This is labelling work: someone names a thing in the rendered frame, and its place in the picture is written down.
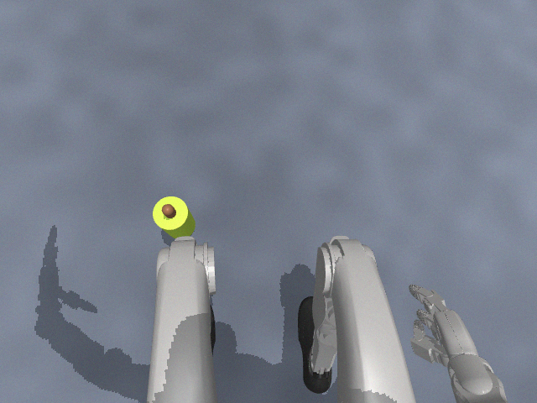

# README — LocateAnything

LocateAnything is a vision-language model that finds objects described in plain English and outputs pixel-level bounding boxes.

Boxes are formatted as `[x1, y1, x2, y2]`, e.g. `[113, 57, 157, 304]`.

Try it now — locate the right robot foot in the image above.
[298, 296, 331, 394]

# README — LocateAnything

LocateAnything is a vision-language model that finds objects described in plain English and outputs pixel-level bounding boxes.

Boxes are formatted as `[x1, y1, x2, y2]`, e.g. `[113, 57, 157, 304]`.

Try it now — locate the right robot arm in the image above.
[447, 354, 508, 403]

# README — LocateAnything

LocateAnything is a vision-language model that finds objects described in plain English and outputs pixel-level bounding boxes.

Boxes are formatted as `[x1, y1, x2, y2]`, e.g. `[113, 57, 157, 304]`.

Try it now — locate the bottle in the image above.
[153, 196, 196, 238]

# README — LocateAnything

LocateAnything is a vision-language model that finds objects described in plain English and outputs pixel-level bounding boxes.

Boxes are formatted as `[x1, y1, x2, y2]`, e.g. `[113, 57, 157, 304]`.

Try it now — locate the right robot hand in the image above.
[409, 285, 479, 367]

